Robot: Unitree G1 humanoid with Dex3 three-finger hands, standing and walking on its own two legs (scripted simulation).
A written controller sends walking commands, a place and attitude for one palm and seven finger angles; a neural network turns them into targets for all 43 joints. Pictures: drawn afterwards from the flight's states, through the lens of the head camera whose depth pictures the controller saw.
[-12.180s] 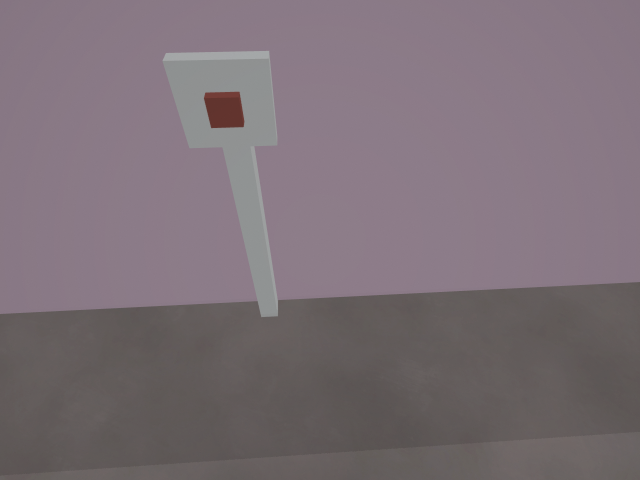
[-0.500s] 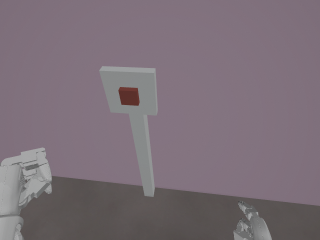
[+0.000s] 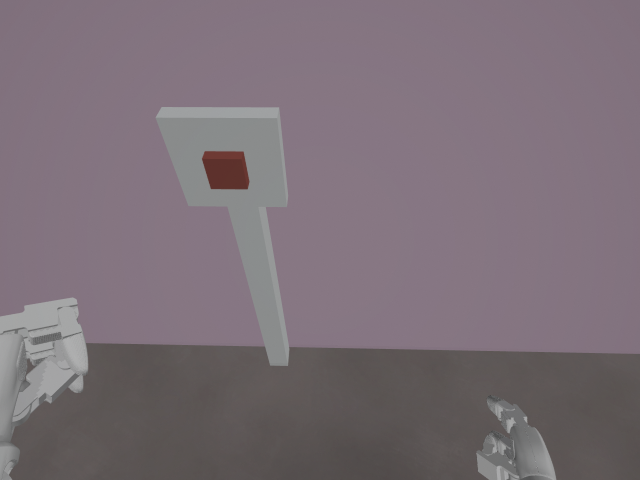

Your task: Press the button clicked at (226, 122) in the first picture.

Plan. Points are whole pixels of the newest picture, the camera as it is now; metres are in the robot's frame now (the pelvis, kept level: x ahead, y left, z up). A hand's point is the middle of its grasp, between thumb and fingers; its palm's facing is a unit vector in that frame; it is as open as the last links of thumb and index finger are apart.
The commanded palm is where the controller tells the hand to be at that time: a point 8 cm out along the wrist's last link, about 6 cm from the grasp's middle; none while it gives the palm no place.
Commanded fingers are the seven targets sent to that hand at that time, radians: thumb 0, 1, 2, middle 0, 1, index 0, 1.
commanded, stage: step back with the hand held close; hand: left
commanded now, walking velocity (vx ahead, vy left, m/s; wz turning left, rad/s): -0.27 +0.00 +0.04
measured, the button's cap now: (227, 169) +0.55 +0.19 +0.08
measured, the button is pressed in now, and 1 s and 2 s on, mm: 0 0 0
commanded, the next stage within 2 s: stop stepping back and stand still in 0.86 s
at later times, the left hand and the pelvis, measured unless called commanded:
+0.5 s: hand out of the picture +0.09 +0.26 +0.16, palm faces +0.42 -0.77 -0.47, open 3.1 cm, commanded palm +0.03 +0.30 +0.17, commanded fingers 0.00 0.90 0.90 -1.30 -1.50 -1.30 -1.50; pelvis -0.08 +0.01 -0.02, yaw +4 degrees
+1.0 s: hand out of the picture +0.01 +0.25 +0.17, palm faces +0.33 -0.86 -0.38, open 3.1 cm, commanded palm -0.04 +0.30 +0.17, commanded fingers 0.00 0.90 0.90 -1.30 -1.50 -1.30 -1.50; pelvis -0.18 +0.02 -0.01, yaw -3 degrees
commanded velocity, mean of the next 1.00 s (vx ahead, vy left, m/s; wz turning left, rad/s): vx -0.30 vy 0.00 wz -0.01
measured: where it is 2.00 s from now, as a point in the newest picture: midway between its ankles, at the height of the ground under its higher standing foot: outside the picture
